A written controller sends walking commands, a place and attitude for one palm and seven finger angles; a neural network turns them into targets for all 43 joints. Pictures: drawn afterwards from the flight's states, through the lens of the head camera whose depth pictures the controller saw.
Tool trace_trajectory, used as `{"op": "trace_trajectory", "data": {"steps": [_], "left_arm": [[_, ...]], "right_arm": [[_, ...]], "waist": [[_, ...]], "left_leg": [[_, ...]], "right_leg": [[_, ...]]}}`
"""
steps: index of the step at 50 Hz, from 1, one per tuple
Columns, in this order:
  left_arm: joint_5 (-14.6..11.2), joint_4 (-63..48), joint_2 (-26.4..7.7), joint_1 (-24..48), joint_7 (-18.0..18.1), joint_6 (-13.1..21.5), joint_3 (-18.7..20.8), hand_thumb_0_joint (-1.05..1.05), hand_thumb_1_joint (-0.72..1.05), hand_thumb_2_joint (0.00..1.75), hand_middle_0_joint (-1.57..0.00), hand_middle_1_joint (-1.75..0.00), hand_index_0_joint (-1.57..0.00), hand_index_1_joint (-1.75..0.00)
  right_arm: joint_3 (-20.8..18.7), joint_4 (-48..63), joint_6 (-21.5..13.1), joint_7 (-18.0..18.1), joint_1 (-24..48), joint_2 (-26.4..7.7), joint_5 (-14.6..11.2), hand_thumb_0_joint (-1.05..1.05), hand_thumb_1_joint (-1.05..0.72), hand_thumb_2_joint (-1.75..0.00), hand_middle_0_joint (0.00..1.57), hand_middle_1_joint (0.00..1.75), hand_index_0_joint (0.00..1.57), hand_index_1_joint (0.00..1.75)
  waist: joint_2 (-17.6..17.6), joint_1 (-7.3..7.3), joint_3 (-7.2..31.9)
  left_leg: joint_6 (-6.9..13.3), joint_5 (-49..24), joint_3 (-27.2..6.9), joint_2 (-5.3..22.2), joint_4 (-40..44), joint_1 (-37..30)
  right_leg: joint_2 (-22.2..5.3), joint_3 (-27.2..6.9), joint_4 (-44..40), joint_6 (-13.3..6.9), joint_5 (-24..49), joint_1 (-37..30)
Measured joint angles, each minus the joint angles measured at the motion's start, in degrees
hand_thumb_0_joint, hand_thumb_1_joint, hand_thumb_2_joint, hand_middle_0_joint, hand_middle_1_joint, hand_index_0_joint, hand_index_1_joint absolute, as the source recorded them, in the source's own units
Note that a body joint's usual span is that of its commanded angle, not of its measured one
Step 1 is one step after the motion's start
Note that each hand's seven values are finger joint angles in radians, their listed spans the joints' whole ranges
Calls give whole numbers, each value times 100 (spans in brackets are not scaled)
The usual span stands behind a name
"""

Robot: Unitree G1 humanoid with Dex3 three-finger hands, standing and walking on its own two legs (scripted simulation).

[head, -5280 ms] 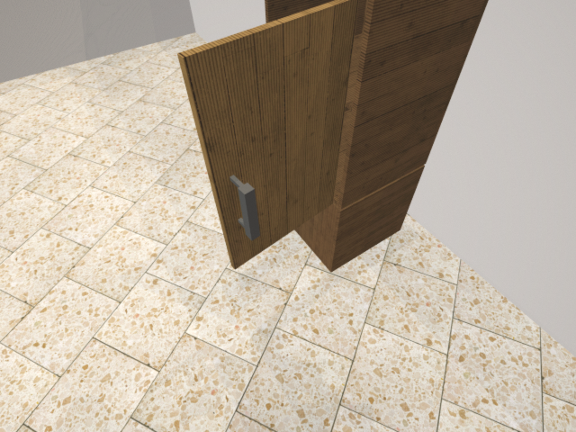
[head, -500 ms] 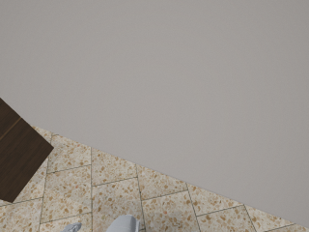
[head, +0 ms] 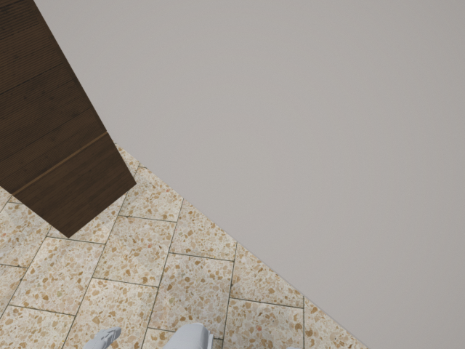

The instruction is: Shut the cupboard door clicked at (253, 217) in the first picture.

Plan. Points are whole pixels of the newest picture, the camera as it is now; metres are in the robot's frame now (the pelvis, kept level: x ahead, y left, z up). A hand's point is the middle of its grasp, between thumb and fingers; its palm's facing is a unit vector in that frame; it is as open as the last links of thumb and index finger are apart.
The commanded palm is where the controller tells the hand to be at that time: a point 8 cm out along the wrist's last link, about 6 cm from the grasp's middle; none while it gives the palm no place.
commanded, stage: turn to face it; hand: left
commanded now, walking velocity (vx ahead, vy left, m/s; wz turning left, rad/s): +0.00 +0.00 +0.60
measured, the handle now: out of the picture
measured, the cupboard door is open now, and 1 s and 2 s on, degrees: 97 97 97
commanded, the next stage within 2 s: take the last steps up to it in 1.46 s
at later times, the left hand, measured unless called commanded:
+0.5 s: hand out of the picture +0.06 +0.21 -0.15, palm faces +0.31 -0.90 -0.30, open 7.4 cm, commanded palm none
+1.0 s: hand out of the picture -0.02 +0.18 -0.16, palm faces +0.60 -0.76 -0.25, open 7.4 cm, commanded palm none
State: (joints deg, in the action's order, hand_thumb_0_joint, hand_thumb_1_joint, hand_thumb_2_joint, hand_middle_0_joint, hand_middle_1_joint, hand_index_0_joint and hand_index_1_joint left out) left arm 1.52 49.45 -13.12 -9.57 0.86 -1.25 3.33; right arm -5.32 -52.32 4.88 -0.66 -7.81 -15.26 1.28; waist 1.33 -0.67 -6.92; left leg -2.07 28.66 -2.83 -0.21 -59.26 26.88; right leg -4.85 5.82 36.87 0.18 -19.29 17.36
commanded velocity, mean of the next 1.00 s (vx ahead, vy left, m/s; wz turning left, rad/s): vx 0.00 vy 0.00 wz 0.60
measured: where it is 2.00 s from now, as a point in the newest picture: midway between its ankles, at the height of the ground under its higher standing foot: outside the picture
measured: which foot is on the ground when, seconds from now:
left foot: up 0.00-0.18, down 0.20-0.48, up 0.50-0.80, down 0.82-1.00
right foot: down 0.00-0.20, up 0.22-0.48, down 0.50-0.80, up 0.82-1.00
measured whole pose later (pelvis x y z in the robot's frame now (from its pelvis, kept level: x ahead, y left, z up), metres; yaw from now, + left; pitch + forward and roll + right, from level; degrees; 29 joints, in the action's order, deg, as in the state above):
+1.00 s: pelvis +0.04 -0.05 +0.01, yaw +36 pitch +1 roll +0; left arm 0.6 52.0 -14.8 -8.4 0.3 -3.8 4.0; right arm -2.8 -51.9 2.0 0.2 -8.2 -12.5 1.9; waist -1.6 0.2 -6.9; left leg -0.5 16.2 -2.4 0.2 -31.6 16.2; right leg -4.4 2.3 55.7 4.5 -28.3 24.8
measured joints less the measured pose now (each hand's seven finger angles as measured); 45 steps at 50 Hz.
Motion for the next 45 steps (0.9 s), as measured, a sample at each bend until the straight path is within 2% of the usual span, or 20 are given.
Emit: {"op": "trace_trajectory", "data": {"steps": [1,3,7,9,10,13,15,17,21,24,25,27,29,31,37,39,40,41,43,45], "left_arm": [[5,12,26,-40,13,-10,-12,0,90,90,-20,-30,-20,-30],[21,52,53,-103,23,-16,-27,0,90,90,-20,-30,-20,-30],[18,116,64,-194,-12,28,-61,0,90,90,-20,-30,-20,-30],[-16,148,56,-254,-39,26,-56,0,90,90,-20,-30,-20,-30],[-45,141,73,-318,-55,1,-48,0,90,90,-20,-30,-20,-30],[-59,237,-65,-160,-36,-195,-7,0,90,90,-20,-30,-20,-30],[-69,292,-111,-11,-18,-262,25,0,90,90,-20,-30,-20,-30],[-83,267,-130,89,-34,-268,43,1,90,90,-20,-30,-20,-30],[-104,141,-134,180,-70,-221,48,0,91,90,-20,-30,-20,-30],[-104,33,-136,147,-87,-116,32,0,91,90,-20,-30,-20,-30],[-77,-24,-170,90,-79,-44,31,0,90,90,-20,-30,-20,-30],[-35,-6,-69,96,-28,18,6,0,90,90,-20,-30,-20,-30],[-20,2,37,30,10,13,-26,0,90,90,-20,-30,-20,-30],[-6,31,98,-62,26,-3,-46,0,90,90,-20,-30,-20,-30],[14,133,132,-235,-19,25,-78,0,90,90,-20,-30,-20,-30],[-11,172,103,-290,-41,22,-64,0,90,90,-20,-30,-20,-30],[-36,178,90,-342,-53,6,-50,0,90,90,-20,-30,-20,-30],[-63,190,66,-368,-67,-32,-36,0,90,90,-20,-30,-20,-30],[-60,271,-58,-274,-40,-179,-1,0,90,90,-20,-30,-20,-30],[-68,356,-133,-139,-15,-275,40,0,90,90,-20,-30,-20,-30]], "right_arm": [[-8,-6,13,-16,33,-4,0,1,-91,-90,20,30,20,30],[5,10,8,-47,80,35,-16,1,-91,-90,20,30,20,30],[93,79,-76,-81,144,128,-50,1,-91,-90,20,30,20,30],[139,128,-139,-92,162,139,-50,1,-91,-90,20,30,20,30],[162,191,-190,-106,128,88,-36,1,-91,-90,20,30,20,30],[195,196,-306,-38,143,190,19,1,-91,-90,20,30,20,30],[232,183,-332,29,74,242,37,1,-91,-90,20,30,20,30],[255,137,-316,67,12,265,44,1,-91,-90,20,30,20,30],[243,41,-243,66,-79,254,62,1,-91,-90,20,30,20,30],[188,19,-160,55,-139,203,37,1,-91,-90,20,30,20,30],[162,33,-132,46,-167,201,10,1,-91,-90,20,30,20,30],[74,8,-62,28,-93,86,-10,1,-91,-90,20,30,20,30],[12,-27,-9,8,-32,6,-6,1,-91,-90,20,30,20,30],[-2,-42,12,-24,12,0,-8,1,-91,-90,20,30,20,30],[84,27,-54,-88,106,122,-50,1,-91,-90,20,30,20,30],[127,64,-110,-92,143,146,-52,1,-91,-90,20,30,20,30],[149,106,-155,-102,135,130,-45,1,-91,-90,20,30,20,30],[149,148,-214,-100,123,117,-24,1,-91,-90,20,30,20,30],[179,155,-284,-63,140,199,10,1,-91,-90,20,30,20,30],[221,156,-318,5,78,259,35,1,-91,-90,20,30,20,30]], "waist": [[-25,-12,-5],[-146,-24,-13],[-383,29,-20],[-429,40,1],[-330,37,80],[-461,58,9],[-435,70,-22],[-366,86,-37],[-192,77,1],[-63,47,82],[-127,57,148],[16,14,57],[60,-24,4],[-15,-47,1],[-373,31,4],[-435,53,10],[-418,55,52],[-386,38,101],[-515,83,46],[-517,86,39]], "left_leg": [[-21,-15,123,23,-257,56],[-71,-13,374,70,-115,-35],[-93,-181,716,68,1318,-574],[-35,-751,795,46,2236,-937],[108,-1267,705,122,2672,-1097],[279,-1026,517,26,2354,-922],[245,-1031,335,19,2430,-943],[180,-1164,167,30,2621,-1016],[66,-1305,-124,68,2814,-1073],[-65,-1211,-343,59,2597,-933],[-38,-993,-322,-13,2324,-777],[13,-175,-297,-42,1162,-397],[11,11,-94,-51,41,-85],[-43,-32,166,3,-337,-2],[-92,-157,705,64,1289,-612],[-47,-570,787,45,2072,-925],[30,-1033,787,71,2523,-1106],[209,-1453,693,97,2644,-1101],[320,-1160,612,28,2331,-976],[288,-976,455,12,2355,-971]], "right_leg": [[-40,58,-100,-2,9,-71],[-140,158,-317,10,85,-202],[-339,391,-431,57,96,-307],[-423,533,-207,119,-55,-261],[-396,622,75,168,-166,-129],[-299,101,1611,382,-1145,472],[-138,-147,2264,439,-1136,766],[-33,-277,2398,460,-963,899],[110,-367,1533,427,-784,711],[219,-336,228,377,-249,188],[153,-386,-198,236,-38,54],[131,-221,-1,32,0,72],[51,-67,-47,-22,-7,-55],[-44,44,-244,-20,59,-204],[-331,397,-492,41,109,-398],[-405,542,-305,97,-18,-361],[-421,618,-102,133,-134,-283],[-415,613,307,234,-369,-116],[-344,206,1334,348,-1044,264],[-184,-77,2065,404,-1167,583]]}}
